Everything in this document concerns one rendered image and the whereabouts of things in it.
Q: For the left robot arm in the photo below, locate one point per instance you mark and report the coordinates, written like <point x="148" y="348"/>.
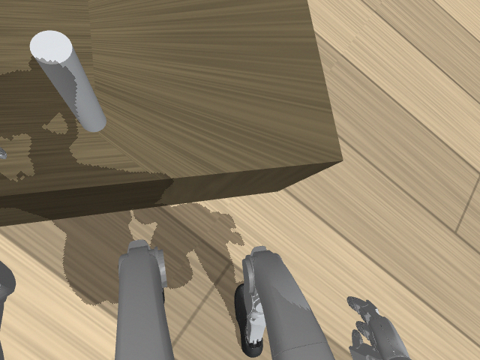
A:
<point x="7" y="286"/>

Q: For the right robot foot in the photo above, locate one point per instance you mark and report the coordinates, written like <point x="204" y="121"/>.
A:
<point x="249" y="349"/>

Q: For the can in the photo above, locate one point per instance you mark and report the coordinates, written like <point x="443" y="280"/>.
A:
<point x="55" y="54"/>

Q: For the right robot hand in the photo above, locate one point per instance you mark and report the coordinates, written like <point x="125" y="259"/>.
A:
<point x="384" y="339"/>

